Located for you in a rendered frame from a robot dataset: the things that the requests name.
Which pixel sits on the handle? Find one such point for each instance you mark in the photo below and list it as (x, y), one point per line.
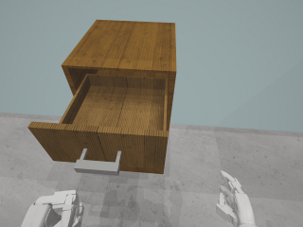
(97, 167)

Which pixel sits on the robot right hand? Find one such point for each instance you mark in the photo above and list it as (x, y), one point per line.
(238, 209)

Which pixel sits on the cabinet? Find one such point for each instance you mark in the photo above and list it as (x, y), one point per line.
(126, 48)

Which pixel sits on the drawer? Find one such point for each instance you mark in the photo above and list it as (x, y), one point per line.
(108, 114)

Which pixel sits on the robot left hand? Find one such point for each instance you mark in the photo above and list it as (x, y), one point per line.
(63, 209)

